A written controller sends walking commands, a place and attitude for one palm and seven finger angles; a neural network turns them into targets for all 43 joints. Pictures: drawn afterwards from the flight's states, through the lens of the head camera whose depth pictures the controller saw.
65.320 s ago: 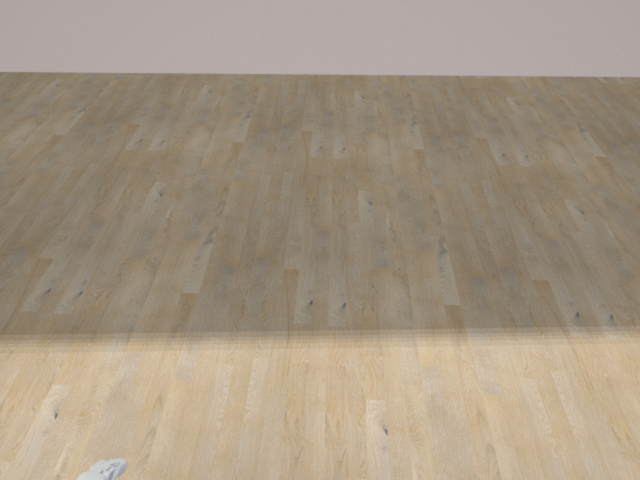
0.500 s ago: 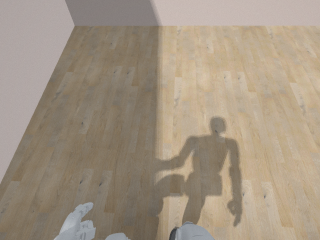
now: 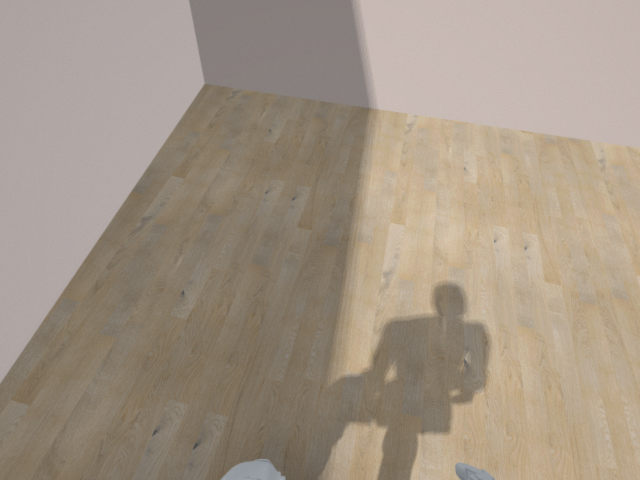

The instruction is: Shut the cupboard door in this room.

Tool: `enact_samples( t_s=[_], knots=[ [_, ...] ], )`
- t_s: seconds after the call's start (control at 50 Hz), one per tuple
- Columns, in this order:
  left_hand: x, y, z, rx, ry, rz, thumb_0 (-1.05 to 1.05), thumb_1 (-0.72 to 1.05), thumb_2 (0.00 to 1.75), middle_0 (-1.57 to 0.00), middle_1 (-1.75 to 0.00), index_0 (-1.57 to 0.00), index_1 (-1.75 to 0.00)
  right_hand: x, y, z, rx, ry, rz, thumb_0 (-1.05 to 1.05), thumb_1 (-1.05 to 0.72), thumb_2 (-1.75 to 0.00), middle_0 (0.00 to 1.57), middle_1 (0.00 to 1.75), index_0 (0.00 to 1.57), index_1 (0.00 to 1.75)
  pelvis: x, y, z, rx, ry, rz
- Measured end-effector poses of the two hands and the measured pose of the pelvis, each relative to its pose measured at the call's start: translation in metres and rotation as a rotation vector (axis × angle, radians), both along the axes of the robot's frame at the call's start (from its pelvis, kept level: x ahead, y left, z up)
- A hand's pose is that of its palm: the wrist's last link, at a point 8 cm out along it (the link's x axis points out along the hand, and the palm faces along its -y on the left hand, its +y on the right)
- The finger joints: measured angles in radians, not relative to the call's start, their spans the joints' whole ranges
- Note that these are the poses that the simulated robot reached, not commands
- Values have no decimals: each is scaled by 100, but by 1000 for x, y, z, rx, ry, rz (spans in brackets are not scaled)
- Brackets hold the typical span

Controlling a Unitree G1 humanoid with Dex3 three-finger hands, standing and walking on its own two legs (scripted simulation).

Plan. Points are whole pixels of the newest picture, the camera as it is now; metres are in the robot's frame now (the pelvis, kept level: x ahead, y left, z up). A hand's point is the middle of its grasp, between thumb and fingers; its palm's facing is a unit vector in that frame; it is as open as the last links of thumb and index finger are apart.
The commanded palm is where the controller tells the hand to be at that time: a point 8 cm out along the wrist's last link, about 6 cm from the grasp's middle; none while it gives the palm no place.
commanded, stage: turn to face it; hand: left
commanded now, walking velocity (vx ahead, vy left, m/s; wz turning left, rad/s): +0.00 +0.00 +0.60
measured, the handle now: out of the picture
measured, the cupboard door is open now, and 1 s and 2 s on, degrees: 60 60 60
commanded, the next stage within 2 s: none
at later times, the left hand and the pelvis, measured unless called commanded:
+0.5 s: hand out of the picture +0.12 +0.15 -0.13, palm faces +0.30 -0.92 -0.26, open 7.4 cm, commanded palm none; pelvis +0.06 -0.06 +0.01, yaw +19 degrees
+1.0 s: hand out of the picture -0.02 +0.18 -0.15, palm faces +0.63 -0.73 -0.27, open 7.4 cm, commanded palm none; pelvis +0.08 -0.03 +0.02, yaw +37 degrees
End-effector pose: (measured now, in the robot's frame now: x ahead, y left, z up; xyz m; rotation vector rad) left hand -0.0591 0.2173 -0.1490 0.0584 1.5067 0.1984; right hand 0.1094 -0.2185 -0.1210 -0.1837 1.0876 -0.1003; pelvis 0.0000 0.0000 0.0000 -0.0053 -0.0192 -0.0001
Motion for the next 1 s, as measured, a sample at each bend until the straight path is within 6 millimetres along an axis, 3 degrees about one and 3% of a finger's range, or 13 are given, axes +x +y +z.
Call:
enact_samples(
  t_s=[0.06,0.22,0.3,0.38,0.5,0.6,0.68,0.78,0.84,0.9,1.0],
  knots=[
    [36,7,5,12,-66,10,1,91,90,-20,-30,-19,-29,-2,0,2,-13,49,-3,0,-91,-90,20,29,20,30,10,2,6,-6,4,29],
    [130,14,25,68,-280,31,0,91,90,-20,-30,-19,-29,-3,-29,6,-50,159,10,-1,-92,-90,20,30,20,30,31,-11,15,-15,40,120],
    [162,8,35,104,-348,34,0,91,90,-20,-30,-19,-29,4,-47,1,-46,188,22,0,-91,-90,20,30,20,30,41,-28,13,-16,54,172],
    [178,-4,41,156,-409,55,0,91,90,-20,-30,-19,-29,20,-68,-12,-32,205,53,0,-91,-90,20,30,20,30,52,-49,6,-8,60,226],
    [159,-22,55,186,-390,131,0,91,90,-20,-30,-20,-29,63,-80,-9,-31,206,152,0,-91,-90,20,29,20,30,62,-63,15,24,39,326],
    [124,-31,52,182,-323,226,0,90,90,-20,-30,-20,-29,104,-68,-4,-37,193,261,0,-91,-90,20,29,20,30,69,-66,19,44,43,404],
    [82,-33,43,169,-246,319,0,90,90,-20,-30,-20,-29,142,-42,0,-52,164,368,0,-91,-90,20,29,20,30,71,-60,18,40,50,460],
    [19,-27,21,150,-138,443,0,90,90,-20,-30,-20,-30,191,9,5,-78,62,509,0,-91,-90,20,29,20,30,70,-42,5,16,55,528],
    [-8,-20,13,145,-69,492,0,90,90,-20,-30,-20,-29,209,35,13,-77,-9,560,0,-91,-90,20,29,20,30,70,-36,2,19,50,553],
    [-13,-13,19,155,-62,530,1,91,90,-20,-30,-19,-29,215,49,23,-83,-34,589,0,-91,-90,20,29,20,30,72,-33,9,-6,40,586],
    [8,-2,32,193,-156,564,1,91,90,-20,-30,-19,-29,215,56,23,-78,-2,635,0,-90,-90,20,30,20,30,78,-34,16,-17,38,642]
  ],
)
